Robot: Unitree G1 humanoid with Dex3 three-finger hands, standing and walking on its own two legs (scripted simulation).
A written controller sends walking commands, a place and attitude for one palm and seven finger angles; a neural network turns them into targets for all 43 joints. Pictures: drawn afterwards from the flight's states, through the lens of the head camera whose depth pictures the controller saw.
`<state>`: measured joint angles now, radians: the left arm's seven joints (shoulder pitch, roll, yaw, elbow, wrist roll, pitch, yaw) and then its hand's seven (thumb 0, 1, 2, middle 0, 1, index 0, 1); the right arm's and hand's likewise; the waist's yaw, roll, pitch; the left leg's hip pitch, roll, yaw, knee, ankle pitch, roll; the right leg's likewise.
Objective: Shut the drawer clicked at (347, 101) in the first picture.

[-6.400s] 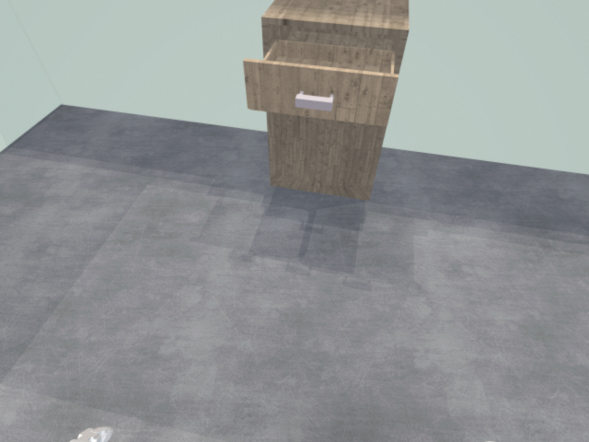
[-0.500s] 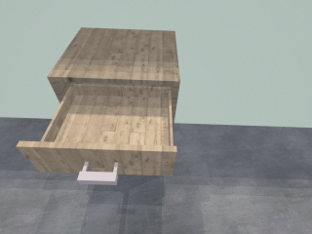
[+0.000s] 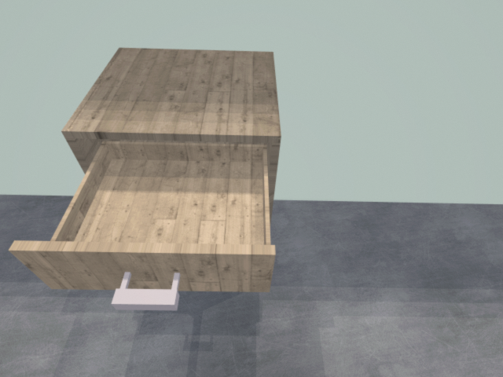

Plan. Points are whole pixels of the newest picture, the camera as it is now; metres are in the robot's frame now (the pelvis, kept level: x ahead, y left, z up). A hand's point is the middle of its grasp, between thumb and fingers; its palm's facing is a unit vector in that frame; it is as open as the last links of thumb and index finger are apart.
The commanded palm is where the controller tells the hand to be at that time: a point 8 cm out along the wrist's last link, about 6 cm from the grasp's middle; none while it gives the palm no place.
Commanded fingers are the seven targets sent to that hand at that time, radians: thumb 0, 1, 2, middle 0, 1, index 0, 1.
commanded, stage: look again from close up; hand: left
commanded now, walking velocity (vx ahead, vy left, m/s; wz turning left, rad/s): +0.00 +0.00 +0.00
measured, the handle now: (149, 288) +0.28 +0.21 -0.08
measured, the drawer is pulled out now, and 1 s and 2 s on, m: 0.30 0.29 0.29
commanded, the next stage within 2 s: raise the hand and make a fist in 0.14 s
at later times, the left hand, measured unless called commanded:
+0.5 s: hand (146, 353) +0.16 +0.17 -0.03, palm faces +0.23 -0.97 -0.05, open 6.7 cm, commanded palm +0.08 +0.21 -0.06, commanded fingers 0.00 0.90 0.90 -0.48 -0.60 -0.48 -0.60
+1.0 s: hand out of the picture +0.13 +0.16 -0.03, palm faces +0.06 -1.00 -0.06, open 4.2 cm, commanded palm +0.08 +0.22 -0.02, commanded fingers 0.00 0.90 0.90 -0.98 -1.14 -0.98 -1.14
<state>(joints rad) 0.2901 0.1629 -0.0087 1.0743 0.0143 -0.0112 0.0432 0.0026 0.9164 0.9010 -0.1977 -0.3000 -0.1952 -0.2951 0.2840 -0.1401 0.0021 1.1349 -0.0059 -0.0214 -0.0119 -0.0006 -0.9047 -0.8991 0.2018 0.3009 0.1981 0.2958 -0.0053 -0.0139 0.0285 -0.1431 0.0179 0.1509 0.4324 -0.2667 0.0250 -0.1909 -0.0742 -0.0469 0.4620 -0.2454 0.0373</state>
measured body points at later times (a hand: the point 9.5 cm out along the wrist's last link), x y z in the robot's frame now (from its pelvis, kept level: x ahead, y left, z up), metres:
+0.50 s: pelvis -0.03 -0.03 -0.03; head -0.01 -0.03 +0.42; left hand +0.15 +0.22 -0.02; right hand +0.14 -0.29 -0.11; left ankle -0.02 +0.10 -0.74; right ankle +0.00 -0.14 -0.74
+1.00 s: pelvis -0.04 -0.05 -0.08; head +0.01 -0.05 +0.37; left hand +0.12 +0.22 -0.02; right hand +0.15 -0.25 -0.17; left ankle -0.02 +0.10 -0.74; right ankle +0.00 -0.14 -0.74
